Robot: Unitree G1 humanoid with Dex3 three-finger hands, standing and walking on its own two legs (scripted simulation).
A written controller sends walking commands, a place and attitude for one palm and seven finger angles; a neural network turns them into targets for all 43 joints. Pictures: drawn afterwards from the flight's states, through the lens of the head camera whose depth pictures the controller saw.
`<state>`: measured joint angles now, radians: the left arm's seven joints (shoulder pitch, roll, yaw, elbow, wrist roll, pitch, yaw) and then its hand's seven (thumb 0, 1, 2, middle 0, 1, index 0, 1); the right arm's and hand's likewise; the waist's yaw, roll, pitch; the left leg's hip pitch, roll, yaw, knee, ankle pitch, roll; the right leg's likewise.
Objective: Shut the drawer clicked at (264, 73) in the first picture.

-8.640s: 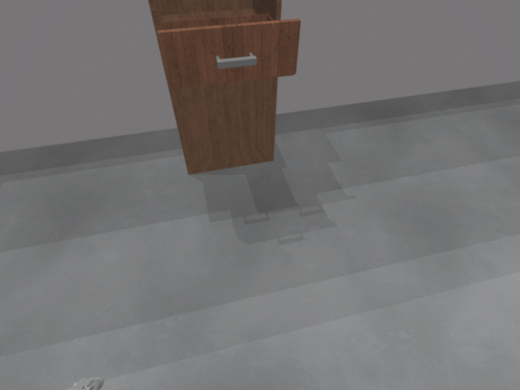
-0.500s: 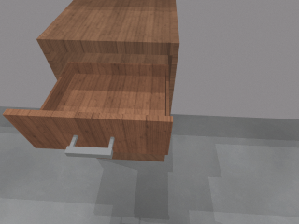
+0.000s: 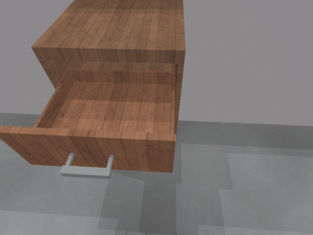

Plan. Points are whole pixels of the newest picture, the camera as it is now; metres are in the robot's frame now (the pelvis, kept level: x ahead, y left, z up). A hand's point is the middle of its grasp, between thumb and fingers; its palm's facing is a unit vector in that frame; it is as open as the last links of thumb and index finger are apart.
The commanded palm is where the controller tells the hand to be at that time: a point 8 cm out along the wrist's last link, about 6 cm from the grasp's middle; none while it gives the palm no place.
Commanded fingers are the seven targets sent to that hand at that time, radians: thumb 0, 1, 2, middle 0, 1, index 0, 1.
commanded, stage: come to a stop and stand still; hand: left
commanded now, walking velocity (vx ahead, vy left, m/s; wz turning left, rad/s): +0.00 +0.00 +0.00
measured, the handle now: (88, 164) +0.28 +0.20 +0.01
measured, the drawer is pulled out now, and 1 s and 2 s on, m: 0.30 0.30 0.30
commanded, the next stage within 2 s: look again from close up in 0.98 s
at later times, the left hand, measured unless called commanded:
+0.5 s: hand out of the picture -0.05 +0.14 -0.17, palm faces +0.05 -0.98 -0.19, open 7.3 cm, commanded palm none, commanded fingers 0.00 0.90 0.90 -0.20 -0.30 -0.20 -0.30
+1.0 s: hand out of the picture -0.07 +0.14 -0.17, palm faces +0.04 -0.98 -0.19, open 7.3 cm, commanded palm none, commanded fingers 0.00 0.90 0.90 -0.20 -0.30 -0.20 -0.30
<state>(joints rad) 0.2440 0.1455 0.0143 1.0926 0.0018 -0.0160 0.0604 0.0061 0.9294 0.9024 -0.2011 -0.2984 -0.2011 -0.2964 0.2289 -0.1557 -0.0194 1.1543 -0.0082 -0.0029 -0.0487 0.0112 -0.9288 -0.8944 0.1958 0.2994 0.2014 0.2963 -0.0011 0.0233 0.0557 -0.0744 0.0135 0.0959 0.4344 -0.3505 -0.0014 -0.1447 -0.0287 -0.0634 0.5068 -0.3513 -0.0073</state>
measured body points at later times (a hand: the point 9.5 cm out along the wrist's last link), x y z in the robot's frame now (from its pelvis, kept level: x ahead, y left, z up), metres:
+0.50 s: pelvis -0.03 -0.02 +0.01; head -0.02 -0.03 +0.46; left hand -0.05 +0.19 -0.15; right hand -0.05 -0.22 -0.16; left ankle -0.08 +0.11 -0.74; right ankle -0.05 -0.11 -0.74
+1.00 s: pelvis -0.05 -0.02 +0.01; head -0.04 -0.03 +0.46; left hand -0.07 +0.19 -0.15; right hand -0.09 -0.21 -0.16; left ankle -0.08 +0.11 -0.74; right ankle -0.05 -0.11 -0.74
